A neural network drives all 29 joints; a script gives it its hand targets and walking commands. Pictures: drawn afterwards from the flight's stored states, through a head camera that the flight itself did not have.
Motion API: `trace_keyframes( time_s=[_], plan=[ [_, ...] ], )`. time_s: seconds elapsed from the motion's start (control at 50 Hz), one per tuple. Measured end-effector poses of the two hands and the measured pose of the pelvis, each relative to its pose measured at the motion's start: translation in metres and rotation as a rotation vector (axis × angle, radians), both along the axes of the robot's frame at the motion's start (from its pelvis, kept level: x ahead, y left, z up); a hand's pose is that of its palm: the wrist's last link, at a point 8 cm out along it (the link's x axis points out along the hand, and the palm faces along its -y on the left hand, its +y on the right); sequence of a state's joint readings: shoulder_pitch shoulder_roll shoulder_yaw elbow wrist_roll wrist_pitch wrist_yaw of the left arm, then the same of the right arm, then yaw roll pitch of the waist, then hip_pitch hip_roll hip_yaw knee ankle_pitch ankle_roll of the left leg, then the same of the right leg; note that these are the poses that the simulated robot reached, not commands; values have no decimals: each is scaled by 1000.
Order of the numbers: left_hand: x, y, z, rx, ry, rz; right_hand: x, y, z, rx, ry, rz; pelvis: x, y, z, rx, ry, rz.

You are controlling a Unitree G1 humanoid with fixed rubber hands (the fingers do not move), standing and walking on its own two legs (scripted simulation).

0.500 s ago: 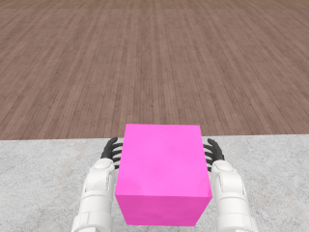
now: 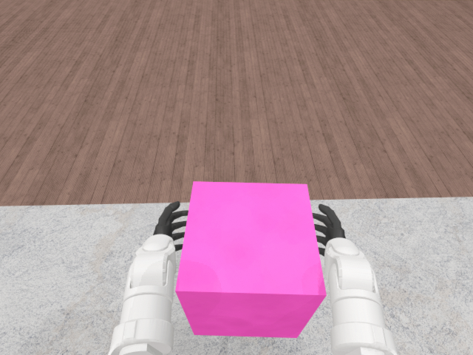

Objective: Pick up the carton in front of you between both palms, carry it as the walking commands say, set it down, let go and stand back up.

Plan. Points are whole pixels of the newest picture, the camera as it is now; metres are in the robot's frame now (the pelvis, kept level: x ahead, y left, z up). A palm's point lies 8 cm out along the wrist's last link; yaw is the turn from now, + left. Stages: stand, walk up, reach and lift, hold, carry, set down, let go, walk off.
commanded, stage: reach and lift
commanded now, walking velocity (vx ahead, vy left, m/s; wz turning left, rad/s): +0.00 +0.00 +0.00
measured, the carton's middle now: (247, 263) +0.30 +0.00 -0.04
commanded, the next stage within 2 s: hold in 0.44 s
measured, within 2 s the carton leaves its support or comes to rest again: neither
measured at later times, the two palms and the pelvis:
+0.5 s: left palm (163, 239) +0.29 +0.15 +0.04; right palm (336, 242) +0.30 -0.15 +0.04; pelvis +0.01 +0.00 +0.00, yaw +0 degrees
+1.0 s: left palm (174, 215) +0.32 +0.13 +0.08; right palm (354, 225) +0.31 -0.17 +0.08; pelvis +0.03 -0.02 -0.01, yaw -1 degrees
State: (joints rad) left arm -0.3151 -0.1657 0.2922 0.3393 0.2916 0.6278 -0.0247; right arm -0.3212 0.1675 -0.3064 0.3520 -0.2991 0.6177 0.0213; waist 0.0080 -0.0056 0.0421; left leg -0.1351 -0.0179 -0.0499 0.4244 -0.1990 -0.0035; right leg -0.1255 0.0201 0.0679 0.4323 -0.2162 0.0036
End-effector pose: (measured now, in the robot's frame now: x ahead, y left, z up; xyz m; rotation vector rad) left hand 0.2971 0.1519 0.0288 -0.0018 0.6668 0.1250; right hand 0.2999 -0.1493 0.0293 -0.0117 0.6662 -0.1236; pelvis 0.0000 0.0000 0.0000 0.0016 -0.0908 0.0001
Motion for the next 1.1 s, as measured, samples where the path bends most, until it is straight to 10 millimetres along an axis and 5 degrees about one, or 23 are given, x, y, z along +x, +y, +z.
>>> trace_keyframes(
  time_s=[0.32, 0.8, 0.94, 1.1],
  plan=[
    [1, -1, 7, 21, 4, -12, 2, -1, 6, -18, 4, 18, 11, -2, 3, 0, -12, 3],
    [-14, -3, 22, 12, -2, -16, -16, -3, 21, -7, -2, -2, 1, 0, 2, 0, -14, -3],
    [7, -13, 44, 0, -82, -10, 0, -12, 40, 16, -82, -30, 14, -7, -5, 0, 82, -33],
    [37, -26, 68, -20, -91, 10, 32, -24, 67, 44, -92, -51, 61, -19, 1, 19, 160, 9]
  ],
)
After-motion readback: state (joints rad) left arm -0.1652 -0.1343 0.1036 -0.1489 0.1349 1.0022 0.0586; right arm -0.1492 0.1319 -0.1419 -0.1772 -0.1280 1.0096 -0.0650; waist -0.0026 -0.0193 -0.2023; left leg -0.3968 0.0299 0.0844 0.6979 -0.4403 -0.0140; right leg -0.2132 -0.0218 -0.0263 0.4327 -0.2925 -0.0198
